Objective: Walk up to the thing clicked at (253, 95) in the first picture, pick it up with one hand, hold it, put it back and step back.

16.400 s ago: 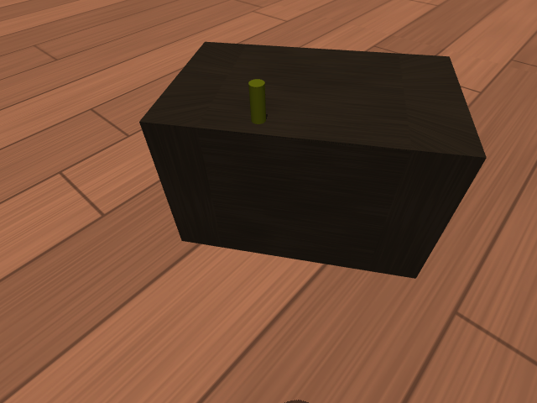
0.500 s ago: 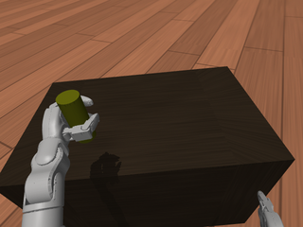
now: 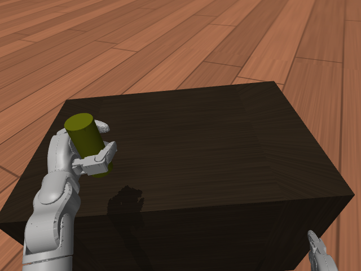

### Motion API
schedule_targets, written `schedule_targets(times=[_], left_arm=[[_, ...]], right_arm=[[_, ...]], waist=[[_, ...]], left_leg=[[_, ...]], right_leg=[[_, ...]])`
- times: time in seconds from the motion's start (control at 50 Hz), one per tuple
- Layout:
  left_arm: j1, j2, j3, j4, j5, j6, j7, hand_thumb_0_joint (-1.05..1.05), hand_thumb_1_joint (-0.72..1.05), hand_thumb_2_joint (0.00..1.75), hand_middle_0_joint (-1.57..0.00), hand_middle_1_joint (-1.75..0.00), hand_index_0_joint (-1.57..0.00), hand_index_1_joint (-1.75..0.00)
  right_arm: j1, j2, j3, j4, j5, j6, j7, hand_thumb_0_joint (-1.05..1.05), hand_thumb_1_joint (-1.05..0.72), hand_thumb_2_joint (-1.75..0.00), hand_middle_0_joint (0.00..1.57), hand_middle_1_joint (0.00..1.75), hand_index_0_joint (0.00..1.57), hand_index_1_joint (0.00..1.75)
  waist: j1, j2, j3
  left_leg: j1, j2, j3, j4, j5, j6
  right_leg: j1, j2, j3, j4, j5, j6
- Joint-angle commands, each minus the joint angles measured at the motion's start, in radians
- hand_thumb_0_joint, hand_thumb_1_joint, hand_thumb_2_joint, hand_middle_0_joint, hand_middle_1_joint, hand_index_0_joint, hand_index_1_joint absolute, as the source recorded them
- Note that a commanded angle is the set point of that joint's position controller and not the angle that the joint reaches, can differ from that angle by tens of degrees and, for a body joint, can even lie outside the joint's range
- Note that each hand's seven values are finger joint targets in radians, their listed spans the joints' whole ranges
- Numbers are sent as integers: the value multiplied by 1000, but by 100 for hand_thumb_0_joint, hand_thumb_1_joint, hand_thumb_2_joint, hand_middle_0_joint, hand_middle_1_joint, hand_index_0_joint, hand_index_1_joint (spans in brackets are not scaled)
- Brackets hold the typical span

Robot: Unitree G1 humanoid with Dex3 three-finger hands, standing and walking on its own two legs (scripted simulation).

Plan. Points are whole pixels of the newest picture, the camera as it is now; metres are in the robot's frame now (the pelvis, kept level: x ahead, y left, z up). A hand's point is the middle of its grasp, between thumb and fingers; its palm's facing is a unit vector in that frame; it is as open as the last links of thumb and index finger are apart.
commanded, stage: hold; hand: left
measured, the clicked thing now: (91, 147) +0.32 +0.18 +0.19
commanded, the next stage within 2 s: crouch in 1.80 s
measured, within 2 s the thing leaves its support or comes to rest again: neither
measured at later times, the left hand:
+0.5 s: hand (100, 153) +0.32 +0.17 +0.17, palm faces +0.15 -0.99 +0.00, open 6.5 cm
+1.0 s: hand (97, 148) +0.32 +0.17 +0.18, palm faces +0.15 -0.99 +0.01, open 6.5 cm
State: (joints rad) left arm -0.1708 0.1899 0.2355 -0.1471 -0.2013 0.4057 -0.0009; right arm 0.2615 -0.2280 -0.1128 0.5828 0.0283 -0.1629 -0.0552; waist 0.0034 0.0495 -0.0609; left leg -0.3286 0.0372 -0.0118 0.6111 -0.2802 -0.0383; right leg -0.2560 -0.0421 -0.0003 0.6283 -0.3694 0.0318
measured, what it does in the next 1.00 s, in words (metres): stands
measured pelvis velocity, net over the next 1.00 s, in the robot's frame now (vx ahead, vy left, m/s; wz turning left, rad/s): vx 0.00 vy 0.00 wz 0.00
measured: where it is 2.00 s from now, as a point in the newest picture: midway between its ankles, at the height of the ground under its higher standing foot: outside the picture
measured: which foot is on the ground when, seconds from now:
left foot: down 0.00-1.00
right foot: down 0.00-1.00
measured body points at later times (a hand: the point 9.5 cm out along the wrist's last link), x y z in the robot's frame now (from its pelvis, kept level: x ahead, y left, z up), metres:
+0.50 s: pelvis +0.00 +0.00 +0.00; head -0.01 -0.02 +0.45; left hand +0.31 +0.22 +0.17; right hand +0.17 -0.27 -0.07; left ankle +0.03 +0.15 -0.73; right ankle -0.02 -0.14 -0.73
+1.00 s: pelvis +0.00 +0.00 +0.00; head -0.01 -0.01 +0.45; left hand +0.31 +0.22 +0.19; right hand +0.16 -0.26 -0.07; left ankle +0.03 +0.15 -0.73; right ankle -0.02 -0.14 -0.73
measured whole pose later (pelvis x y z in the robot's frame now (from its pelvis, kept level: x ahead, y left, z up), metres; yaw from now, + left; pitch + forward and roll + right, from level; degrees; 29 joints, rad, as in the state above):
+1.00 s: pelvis +0.00 +0.00 +0.00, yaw +0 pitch +0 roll +0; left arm -0.14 0.18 0.23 -0.21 -0.20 0.40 0.02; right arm 0.27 -0.22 -0.12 0.60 0.03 -0.18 -0.06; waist 0.00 0.04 -0.05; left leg -0.31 0.04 -0.01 0.59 -0.28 -0.04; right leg -0.24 -0.04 0.00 0.60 -0.36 0.03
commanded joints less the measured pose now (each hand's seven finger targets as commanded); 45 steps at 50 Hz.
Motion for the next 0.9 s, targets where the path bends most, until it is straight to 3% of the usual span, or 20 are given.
schedule_targets(times=[0.0, 0.02, 0.06, 0.1, 0.12, 0.16, 0.24, 0.28, 0.3, 0.32, 0.38, 0.42, 0.44, 0.5, 0.62, 0.64, 0.66, 0.7, 0.74, 0.88], left_arm=[[-393, 174, 50, -281, -11, -82, -7, 0, 50, 128, -135, -143, -137, -142], [-425, 177, 42, -321, -5, -85, -3, 0, 51, 128, -136, -144, -138, -143], [-354, 185, 72, -234, -7, -78, 0, 0, 50, 129, -136, -145, -138, -144], [-405, 192, 82, -268, -12, -78, 1, 0, 52, 129, -135, -144, -137, -143], [-370, 188, 92, -231, -16, -70, 2, 0, 52, 128, -136, -144, -138, -144], [-334, 155, 70, -177, -22, -53, -6, 0, 51, 131, -137, -147, -139, -146], [-299, 134, 41, -166, -21, -43, -30, 0, 52, 132, -140, -148, -142, -147], [-305, 129, 39, -193, -30, -49, -36, 0, 52, 132, -140, -148, -142, -147], [-342, 147, 44, -257, -27, -61, -35, 0, 54, 131, -139, -147, -141, -146], [-388, 178, 64, -296, -22, -71, -30, 0, 53, 131, -139, -146, -141, -146], [-371, 197, 83, -336, -10, -89, -1, 0, 52, 128, -134, -143, -136, -142], [-308, 152, 64, -279, -6, -94, 9, 0, 51, 129, -133, -143, -135, -143], [-362, 182, 74, -371, -3, -107, 15, 0, 54, 128, -134, -143, -136, -143], [-359, 199, 74, -356, 4, -114, 17, 0, 54, 131, -136, -146, -138, -146], [-330, 139, 29, -164, -18, -68, -33, 0, 56, 134, -139, -148, -141, -148], [-333, 146, 21, -176, -17, -60, -38, 0, 55, 134, -139, -148, -141, -148], [-361, 156, 27, -209, -21, -60, -43, 0, 56, 133, -139, -147, -141, -146], [-328, 165, 57, -174, -29, -48, -47, 0, 57, 131, -137, -146, -139, -145], [-372, 178, 63, -257, -30, -52, -40, 0, 57, 131, -136, -145, -138, -144], [-363, 167, 70, -359, -14, -88, 12, 0, 54, 130, -133, -143, -135, -143]], right_arm=[[-122, -114, -30, -178, 4, -67, -12, 0, 54, -5, 5, 5, 5, 5], [-130, -127, -43, -173, 1, -70, -15, 0, 54, -5, 5, 5, 5, 5], [-110, -137, -53, -143, 2, -70, -19, 0, 54, -5, 5, 5, 5, 5], [-117, -146, -65, -157, 1, -72, -20, 0, 54, -5, 5, 5, 5, 5], [-109, -130, -50, -149, 2, -69, -18, 0, 54, -5, 5, 5, 5, 5], [-116, -115, -38, -132, 5, -66, -14, 0, 54, -5, 5, 5, 5, 5], [-124, -107, -21, -172, 9, -64, -5, 0, 54, -5, 5, 5, 5, 5], [-126, -129, -43, -163, 9, -66, -3, 0, 54, -5, 5, 5, 5, 5], [-122, -112, -25, -154, 7, -67, 1, 0, 54, -5, 5, 5, 5, 5], [-120, -135, -51, -167, 7, -70, -1, 0, 54, -5, 5, 5, 5, 5], [-113, -153, -66, -171, 2, -68, -9, 0, 53, -5, 5, 5, 5, 5], [-105, -145, -61, -171, 0, -73, -13, 0, 53, -5, 5, 5, 5, 5], [-124, -133, -49, -160, -1, -74, -14, 0, 54, -5, 5, 5, 5, 5], [-116, -111, -35, -160, -3, -75, -22, 0, 53, -6, 5, 5, 5, 5], [-145, -103, -14, -109, -2, -80, -25, 0, 54, -5, 5, 5, 5, 5], [-148, -120, -30, -120, 2, -82, -24, 0, 54, -5, 5, 5, 5, 5], [-135, -98, -14, -100, 2, -81, -19, 0, 54, -5, 5, 5, 5, 5], [-119, -135, -45, -122, 5, -82, -16, 0, 54, -5, 5, 5, 5, 5], [-101, -159, -71, -133, 7, -82, -10, 0, 54, -5, 5, 5, 5, 5], [-103, -115, -41, -170, 3, -78, -9, 0, 53, -6, 5, 5, 5, 5]], waist=[[-1, -38, -209], [-3, -36, -208], [-7, -52, -169], [-6, -53, -204], [5, -75, -171], [-1, -74, -117], [1, -97, -143], [3, -81, -153], [16, -58, -175], [3, -45, -196], [-2, -31, -238], [-9, -59, -223], [5, -9, -230], [-1, -12, -223], [-9, -62, -108], [-11, -48, -108], [-3, -42, -107], [-6, -73, -114], [-9, -68, -175], [9, -32, -228]], left_leg=[[187, -35, 37, -55, 222, 43], [190, -34, 36, -58, 216, 42], [178, -33, 38, -61, 192, 43], [190, -32, 36, -62, 202, 41], [173, -33, 37, -62, 192, 42], [149, -38, 42, -70, 154, 45], [160, -37, 43, -66, 195, 49], [165, -33, 39, -71, 197, 45], [170, -34, 37, -68, 202, 43], [185, -36, 40, -66, 201, 42], [206, -38, 43, -50, 252, 44], [203, -30, 37, -54, 243, 42], [202, -34, 37, -59, 232, 38], [204, -32, 34, -62, 229, 38], [155, -36, 40, -83, 154, 46], [156, -38, 43, -89, 140, 45], [152, -40, 42, -89, 134, 45], [155, -35, 39, -93, 133, 46], [189, -35, 37, -86, 170, 45], [208, -36, 39, -71, 218, 41]], right_leg=[[-32, 32, -50, -117, 288, -5], [-38, 34, -51, -116, 280, -6], [-48, 35, -51, -122, 256, -3], [-41, 36, -51, -123, 266, -5], [-41, 36, -55, -128, 253, -4], [-63, 33, -50, -144, 224, -2], [-52, 31, -49, -134, 266, -1], [-51, 36, -54, -127, 262, -7], [-42, 36, -56, -125, 263, -9], [-47, 35, -51, -124, 265, -8], [-21, 31, -41, -115, 323, -3], [-20, 37, -47, -115, 303, -3], [-15, 36, -45, -116, 291, -7], [-9, 37, -48, -120, 288, -7], [-64, 35, -51, -150, 230, -5], [-74, 34, -48, -153, 217, -9], [-77, 33, -50, -156, 206, -9], [-64, 38, -58, -159, 202, -9], [-49, 41, -58, -144, 238, -12], [-10, 37, -52, -133, 275, -8]])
